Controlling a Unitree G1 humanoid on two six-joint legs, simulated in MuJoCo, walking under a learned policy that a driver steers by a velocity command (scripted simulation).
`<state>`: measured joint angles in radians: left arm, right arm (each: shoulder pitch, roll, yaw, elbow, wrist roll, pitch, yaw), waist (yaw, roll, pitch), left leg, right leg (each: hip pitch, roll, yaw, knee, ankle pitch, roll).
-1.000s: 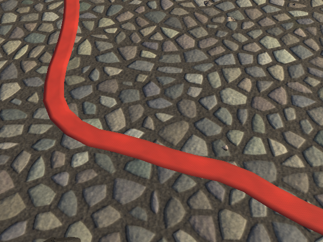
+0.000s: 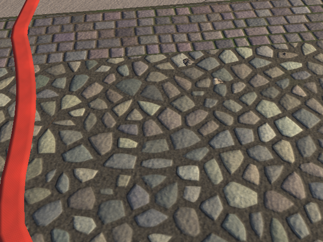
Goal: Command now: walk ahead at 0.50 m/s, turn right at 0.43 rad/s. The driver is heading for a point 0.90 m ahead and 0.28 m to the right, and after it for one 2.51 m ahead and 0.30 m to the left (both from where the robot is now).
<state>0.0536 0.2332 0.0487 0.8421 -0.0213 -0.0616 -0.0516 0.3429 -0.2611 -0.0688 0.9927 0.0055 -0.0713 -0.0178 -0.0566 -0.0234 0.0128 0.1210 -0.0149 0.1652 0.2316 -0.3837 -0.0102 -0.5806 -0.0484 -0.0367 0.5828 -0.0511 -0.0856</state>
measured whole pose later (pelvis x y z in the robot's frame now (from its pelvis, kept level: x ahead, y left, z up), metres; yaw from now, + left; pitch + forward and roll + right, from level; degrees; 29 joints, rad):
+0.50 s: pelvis +0.30 -0.03 +0.01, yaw -17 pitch +3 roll +0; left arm 0.38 0.28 0.09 0.83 -0.02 -0.04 0.02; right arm -0.01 -0.27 -0.05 0.75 0.01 -0.13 0.01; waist 0.09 0.04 0.01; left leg -0.50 0.00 -0.07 0.44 0.00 -0.01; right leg -0.06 0.11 0.21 0.42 -0.39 -0.06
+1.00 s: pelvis +0.53 -0.13 +0.00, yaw -35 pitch +2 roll +2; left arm 0.07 0.27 0.06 0.62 -0.02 -0.02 -0.05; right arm 0.32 -0.30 -0.08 0.87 0.02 -0.07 0.00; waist -0.09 -0.02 0.04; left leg 0.08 0.03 0.24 0.27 -0.38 -0.05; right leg -0.60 -0.07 -0.02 0.63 -0.11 -0.07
